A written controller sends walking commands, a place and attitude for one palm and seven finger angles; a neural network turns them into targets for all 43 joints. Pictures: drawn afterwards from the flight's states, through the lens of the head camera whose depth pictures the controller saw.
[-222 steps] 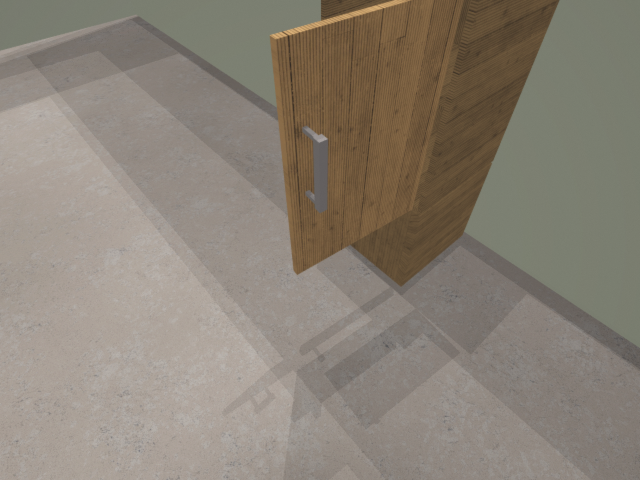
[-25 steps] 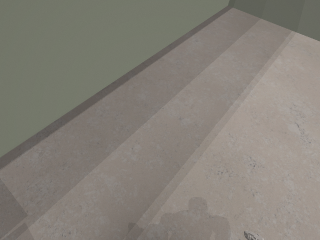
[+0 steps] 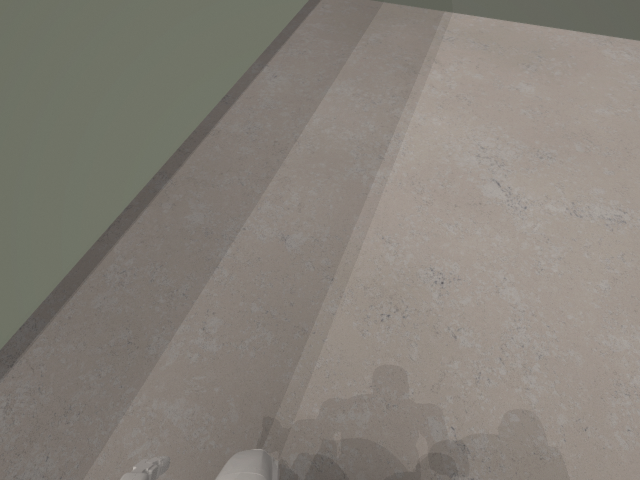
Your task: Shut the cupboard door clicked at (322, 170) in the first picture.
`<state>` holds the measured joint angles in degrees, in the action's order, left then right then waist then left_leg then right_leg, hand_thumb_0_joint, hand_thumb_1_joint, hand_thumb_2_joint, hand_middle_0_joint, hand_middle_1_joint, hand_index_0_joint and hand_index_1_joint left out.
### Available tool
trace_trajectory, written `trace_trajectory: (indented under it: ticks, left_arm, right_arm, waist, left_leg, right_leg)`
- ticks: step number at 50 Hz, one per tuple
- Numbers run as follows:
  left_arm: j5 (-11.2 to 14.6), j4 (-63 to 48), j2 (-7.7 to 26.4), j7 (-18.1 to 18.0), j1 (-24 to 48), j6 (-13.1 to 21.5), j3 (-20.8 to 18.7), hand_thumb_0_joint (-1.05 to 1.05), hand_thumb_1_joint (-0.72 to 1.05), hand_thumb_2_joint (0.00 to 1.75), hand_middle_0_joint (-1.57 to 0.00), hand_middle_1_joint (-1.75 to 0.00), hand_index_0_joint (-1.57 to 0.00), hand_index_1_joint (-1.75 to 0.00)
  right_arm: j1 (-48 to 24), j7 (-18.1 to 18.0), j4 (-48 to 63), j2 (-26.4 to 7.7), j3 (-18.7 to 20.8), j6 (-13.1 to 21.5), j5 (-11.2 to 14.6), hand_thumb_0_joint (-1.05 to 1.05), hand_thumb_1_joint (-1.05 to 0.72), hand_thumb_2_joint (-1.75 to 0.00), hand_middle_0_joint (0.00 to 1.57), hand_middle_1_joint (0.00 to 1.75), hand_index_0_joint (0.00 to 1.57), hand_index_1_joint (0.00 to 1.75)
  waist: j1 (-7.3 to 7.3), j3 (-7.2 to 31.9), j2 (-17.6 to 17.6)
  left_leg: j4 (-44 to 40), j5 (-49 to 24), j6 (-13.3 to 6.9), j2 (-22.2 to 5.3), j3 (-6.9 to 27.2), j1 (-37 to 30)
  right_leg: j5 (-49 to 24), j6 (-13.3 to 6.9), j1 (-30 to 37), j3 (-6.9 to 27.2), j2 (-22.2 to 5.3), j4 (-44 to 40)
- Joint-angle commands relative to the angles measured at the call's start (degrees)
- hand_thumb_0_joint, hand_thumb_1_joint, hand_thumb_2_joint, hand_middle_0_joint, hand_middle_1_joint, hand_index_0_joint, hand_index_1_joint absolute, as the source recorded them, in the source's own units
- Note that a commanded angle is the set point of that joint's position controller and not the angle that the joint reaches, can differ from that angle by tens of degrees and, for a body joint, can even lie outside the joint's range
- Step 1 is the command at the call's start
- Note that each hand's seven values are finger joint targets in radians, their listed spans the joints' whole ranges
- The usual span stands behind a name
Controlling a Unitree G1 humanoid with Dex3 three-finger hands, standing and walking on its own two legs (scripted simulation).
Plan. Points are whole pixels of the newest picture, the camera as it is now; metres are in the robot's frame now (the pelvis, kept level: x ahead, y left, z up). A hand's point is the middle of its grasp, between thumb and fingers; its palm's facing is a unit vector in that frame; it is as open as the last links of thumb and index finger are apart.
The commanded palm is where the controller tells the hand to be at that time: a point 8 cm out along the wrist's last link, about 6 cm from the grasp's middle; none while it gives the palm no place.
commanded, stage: walk around to get in front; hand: left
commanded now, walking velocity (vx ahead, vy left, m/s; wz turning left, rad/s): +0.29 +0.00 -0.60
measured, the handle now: out of the picture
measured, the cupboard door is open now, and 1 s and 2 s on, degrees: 84 84 84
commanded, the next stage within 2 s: walk to a spot facing it in 1.00 s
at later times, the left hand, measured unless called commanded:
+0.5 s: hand (271, 342) +0.33 +0.11 -0.16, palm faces -0.38 -0.90 -0.19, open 7.4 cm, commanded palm none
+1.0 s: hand (315, 310) +0.40 +0.04 -0.18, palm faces -0.35 -0.92 -0.19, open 7.3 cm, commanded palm none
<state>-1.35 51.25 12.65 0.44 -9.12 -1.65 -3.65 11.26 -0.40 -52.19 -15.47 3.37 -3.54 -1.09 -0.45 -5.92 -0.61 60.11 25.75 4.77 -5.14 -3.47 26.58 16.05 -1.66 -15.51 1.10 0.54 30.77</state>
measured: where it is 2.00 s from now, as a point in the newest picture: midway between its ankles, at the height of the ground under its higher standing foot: (421, 352)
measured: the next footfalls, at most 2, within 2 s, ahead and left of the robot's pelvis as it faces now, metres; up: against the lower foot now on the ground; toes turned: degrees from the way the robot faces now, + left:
left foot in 0.18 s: +0.09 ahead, +0.14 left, +0.00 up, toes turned -3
right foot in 0.54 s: +0.24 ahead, -0.18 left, +0.00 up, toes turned -27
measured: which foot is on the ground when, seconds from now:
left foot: up 0.00-0.16, down 0.18-0.54, up 0.56-1.00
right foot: down 0.00-0.16, up 0.18-0.52, down 0.54-1.00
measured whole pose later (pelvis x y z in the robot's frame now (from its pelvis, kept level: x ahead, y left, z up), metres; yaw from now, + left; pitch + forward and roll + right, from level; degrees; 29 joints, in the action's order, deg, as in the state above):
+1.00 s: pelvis +0.34 -0.14 +0.00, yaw -27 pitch +0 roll +0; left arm -1.0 61.6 11.1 0.7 -19.9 3.5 -3.2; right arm 6.9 1.4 -54.6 -10.3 2.0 2.5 -1.7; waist 2.5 -1.9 1.2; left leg 31.8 11.0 2.0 -3.8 -5.8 23.4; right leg 21.5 -3.9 -1.7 -1.3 3.5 23.1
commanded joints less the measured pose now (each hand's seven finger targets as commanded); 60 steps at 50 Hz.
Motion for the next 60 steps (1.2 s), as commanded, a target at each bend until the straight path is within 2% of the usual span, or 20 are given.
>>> trace_trajectory:
  ticks: [1, 6, 7, 8, 9, 11, 13, 16, 22, 25, 26, 27, 28, 33, 46, 49, 51, 52, 55, 60]
  left_arm:
    - [-0.27, -2.77, 12.87, -0.23, -2.36, 1.89, -3.04, 0.00, 0.90, 0.90, -0.20, -0.30, -0.20, -0.30]
    - [0.05, -2.66, 11.82, 0.60, -0.17, 1.94, -3.17, 0.00, 0.90, 0.90, -0.20, -0.30, -0.20, -0.30]
    - [0.28, -3.62, 9.08, 1.00, 1.31, 1.92, -2.55, 0.00, 0.90, 0.90, -0.20, -0.30, -0.20, -0.30]
    - [0.75, -5.02, 4.46, 1.53, 1.32, 1.92, -1.53, 0.00, 0.90, 0.90, -0.20, -0.30, -0.20, -0.30]
    - [0.51, -7.55, 5.52, 1.78, 6.56, 2.16, -1.63, 0.00, 0.90, 0.90, -0.20, -0.30, -0.20, -0.30]
    - [-0.54, -6.89, 6.24, 3.08, 6.05, 2.72, -2.65, 0.00, 0.90, 0.90, -0.20, -0.30, -0.20, -0.30]
    - [-0.95, -4.53, 4.65, 3.81, 4.70, 2.16, -2.28, 0.00, 0.90, 0.90, -0.20, -0.30, -0.20, -0.30]
    - [-0.40, -4.61, 2.00, 4.20, 6.54, 1.85, -0.81, 0.00, 0.90, 0.90, -0.20, -0.30, -0.20, -0.30]
    - [-0.13, -4.99, 1.49, 4.33, 10.91, 1.85, -0.05, 0.00, 0.90, 0.90, -0.20, -0.30, -0.20, -0.30]
    - [-0.29, -0.70, 4.87, 3.57, -2.82, 2.59, -1.32, 0.00, 0.90, 0.90, -0.20, -0.30, -0.20, -0.30]
    - [-0.55, 2.39, 10.45, 2.69, -13.78, 3.27, -2.94, 0.00, 0.90, 0.90, -0.20, -0.30, -0.20, -0.30]
    - [-0.16, 4.03, 17.36, 1.55, -21.41, 3.75, -4.81, 0.00, 0.90, 0.90, -0.20, -0.30, -0.20, -0.30]
    - [1.11, 3.83, 17.96, 0.43, -19.21, 3.31, -4.89, 0.00, 0.90, 0.90, -0.20, -0.30, -0.20, -0.30]
    - [0.24, -0.44, 7.90, -0.22, -0.23, 4.32, -1.36, 0.00, 0.90, 0.90, -0.20, -0.30, -0.20, -0.30]
    - [0.38, 7.53, 7.03, -0.19, -11.45, 6.51, -0.94, 0.00, 0.90, 0.90, -0.20, -0.30, -0.20, -0.30]
    - [0.72, 7.62, 6.33, -0.33, -9.78, 6.50, -0.89, 0.00, 0.90, 0.90, -0.20, -0.30, -0.20, -0.30]
    - [1.43, 5.47, 2.16, 0.39, -10.83, 6.66, 0.34, 0.00, 0.90, 0.90, -0.20, -0.30, -0.20, -0.30]
    - [0.83, 4.36, 3.82, 0.08, -7.17, 6.59, 0.14, 0.00, 0.90, 0.90, -0.20, -0.30, -0.20, -0.30]
    - [-0.05, 4.64, 2.19, 0.78, -3.89, 5.20, -0.40, 0.00, 0.90, 0.90, -0.20, -0.30, -0.20, -0.30]
    - [0.13, 5.73, -1.43, 0.86, -6.86, 3.73, 0.86, 0.00, 0.90, 0.90, -0.20, -0.30, -0.20, -0.30]
  right_arm:
    - [-2.80, 0.87, 6.09, -2.69, 0.81, 2.85, -0.21, 0.00, -0.90, -0.90, 0.20, 0.30, 0.20, 0.30]
    - [3.96, 0.17, 4.11, -3.11, 0.95, 5.02, -0.02, 0.00, -0.90, -0.90, 0.20, 0.30, 0.20, 0.30]
    - [9.06, -0.61, 2.46, -5.73, 1.38, 5.57, -0.16, 0.00, -0.90, -0.90, 0.20, 0.30, 0.20, 0.30]
    - [14.10, -1.01, 1.45, -11.52, 2.78, 5.87, -1.05, 0.00, -0.90, -0.90, 0.20, 0.30, 0.20, 0.30]
    - [17.53, -1.53, 1.36, -14.04, 2.88, 6.05, -1.42, 0.00, -0.90, -0.90, 0.20, 0.30, 0.20, 0.30]
    - [11.83, -0.97, 3.58, -10.61, 1.77, 6.39, -1.54, 0.00, -0.90, -0.90, 0.20, 0.30, 0.20, 0.30]
    - [8.44, -1.17, 3.33, -6.78, 0.43, 7.08, -1.23, 0.00, -0.90, -0.90, 0.20, 0.30, 0.20, 0.30]
    - [13.28, -1.49, 0.88, -5.59, 0.08, 7.67, -1.02, 0.00, -0.90, -0.90, 0.20, 0.30, 0.20, 0.30]
    - [15.33, -0.86, -1.21, -6.66, 0.61, 7.09, -1.35, 0.00, -0.90, -0.90, 0.20, 0.30, 0.20, 0.30]
    - [11.68, -0.67, -0.69, -8.00, 0.53, 6.89, -0.59, 0.00, -0.90, -0.90, 0.20, 0.30, 0.20, 0.30]
    - [9.04, 0.02, 0.58, -6.35, 0.15, 7.15, 0.31, 0.00, -0.90, -0.90, 0.20, 0.30, 0.20, 0.30]
    - [7.92, 0.05, 3.30, -2.34, -0.73, 7.23, 1.35, 0.00, -0.90, -0.90, 0.20, 0.30, 0.20, 0.30]
    - [3.60, -0.19, 4.50, -4.35, -0.37, 6.88, 1.31, 0.00, -0.90, -0.90, 0.20, 0.30, 0.20, 0.30]
    - [7.45, 0.30, -0.96, -1.31, 0.11, 4.59, -0.65, 0.00, -0.90, -0.90, 0.20, 0.30, 0.20, 0.30]
    - [-6.35, 1.70, 1.94, 0.85, -0.17, 6.84, -0.35, 0.00, -0.90, -0.90, 0.20, 0.30, 0.20, 0.30]
    - [3.98, 0.72, -2.20, -1.69, 0.55, 7.63, -0.86, 0.00, -0.90, -0.90, 0.20, 0.30, 0.20, 0.30]
    - [18.72, -0.22, -5.68, -10.98, 2.51, 7.79, -1.88, 0.00, -0.90, -0.90, 0.20, 0.30, 0.20, 0.30]
    - [18.31, -0.48, -5.41, -9.85, 2.13, 6.91, -1.43, 0.00, -0.90, -0.90, 0.20, 0.30, 0.20, 0.30]
    - [9.04, -0.79, -3.51, -3.20, 0.39, 7.40, -0.98, 0.00, -0.90, -0.90, 0.20, 0.30, 0.20, 0.30]
    - [5.82, -1.14, -4.64, -2.83, -0.36, 7.37, -0.46, 0.00, -0.90, -0.90, 0.20, 0.30, 0.20, 0.30]
  waist:
    - [2.09, 6.08, 8.04]
    - [-1.56, 5.61, 8.24]
    - [-4.18, 6.43, 1.85]
    - [-6.37, 8.23, -16.58]
    - [-7.98, 5.43, -16.60]
    - [-3.98, 1.48, -4.42]
    - [-1.76, 0.92, -9.38]
    - [-2.48, 3.58, -9.73]
    - [-3.07, 3.57, -10.13]
    - [4.95, 8.76, -5.53]
    - [10.33, 14.48, 3.52]
    - [12.28, 21.22, 20.05]
    - [10.92, 18.23, 13.34]
    - [-0.87, 3.81, 8.69]
    - [2.57, 3.48, 6.09]
    - [-3.14, 6.14, 2.19]
    - [-7.10, 15.67, -16.13]
    - [-7.11, 12.46, -9.38]
    - [-2.72, 1.68, -6.16]
    - [0.63, 6.32, -8.09]
  left_leg:
    - [-11.73, -2.33, 0.12, 1.51, -0.35, -0.36]
    - [-31.98, -7.87, -0.98, 4.57, -2.06, -18.16]
    - [-38.07, -4.61, -2.12, 0.40, 1.79, -28.00]
    - [-45.75, 9.96, -6.22, -14.88, 21.36, -34.47]
    - [-52.03, 15.71, -12.38, -26.08, 33.63, -29.72]
    - [-52.79, 10.81, -13.51, -22.39, 26.94, -20.89]
    - [-49.54, -5.87, -9.51, -16.40, 13.20, -21.97]
    - [-44.71, -31.55, -8.59, -13.50, 1.07, -29.01]
    - [-41.26, -37.19, -8.16, -13.73, -7.82, -25.94]
    - [-22.93, -49.96, -5.87, -11.83, -11.69, -18.21]
    - [-8.08, -39.33, -3.74, -8.85, -13.15, -4.59]
    - [13.27, 8.40, -0.57, 1.71, -10.71, 12.49]
    - [19.98, 8.68, -2.17, -0.84, 0.65, 16.51]
    - [6.77, -7.64, -1.19, -5.49, 2.30, 3.33]
    - [-25.06, -13.05, -2.08, 0.24, -1.46, 3.21]
    - [-33.97, -17.45, -4.54, 2.22, -2.42, -17.47]
    - [-40.94, -20.93, -16.09, -22.08, 27.09, -40.37]
    - [-43.33, -19.93, -18.63, -24.62, 29.64, -36.12]
    - [-48.11, -14.37, -14.43, -18.65, 18.08, -17.81]
    - [-42.22, -36.83, -12.54, -9.59, 3.17, -11.87]
  right_leg:
    - [8.71, -9.36, 3.02, 17.37, -12.16, -15.74]
    - [14.64, -6.57, -7.04, 18.53, -7.97, -10.51]
    - [15.91, -3.88, -15.36, 14.87, -4.21, -3.63]
    - [18.75, -0.27, -25.87, 5.39, 3.86, 14.24]
    - [18.87, 0.87, -29.89, 1.18, 1.05, 27.27]
    - [10.25, 1.04, -28.06, 2.05, -3.75, 35.51]
    - [3.71, 2.00, -27.80, 0.10, -5.47, 35.88]
    - [1.19, 2.67, -27.68, -3.72, -4.99, 30.83]
    - [-0.13, 0.61, -14.15, -10.39, -1.99, 10.69]
    - [-3.03, -2.59, 9.45, -12.33, 2.23, 3.10]
    - [-0.46, -5.58, 27.72, -3.24, -4.48, 0.59]
    - [-4.23, -12.73, 38.34, 28.37, -23.34, -8.23]
    - [-4.73, -14.57, 33.02, 32.85, -25.49, -13.47]
    - [2.47, -8.60, -1.75, 9.90, -15.11, -20.56]
    - [-21.82, -9.06, 15.91, 8.84, -13.86, -15.07]
    - [-31.13, -5.59, 7.10, 4.18, -9.66, -0.09]
    - [11.66, -0.75, -16.52, -4.99, 1.43, 32.24]
    - [15.45, -1.36, -20.14, -0.45, -0.75, 40.73]
    - [6.15, 0.24, -20.82, 1.04, -5.93, 41.58]
    - [3.01, 2.70, -2.97, -5.79, -4.57, 13.72]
